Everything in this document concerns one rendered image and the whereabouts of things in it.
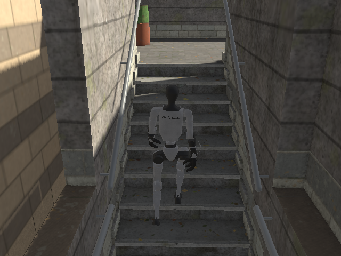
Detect stairs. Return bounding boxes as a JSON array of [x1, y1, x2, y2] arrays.
[[115, 67, 249, 256]]

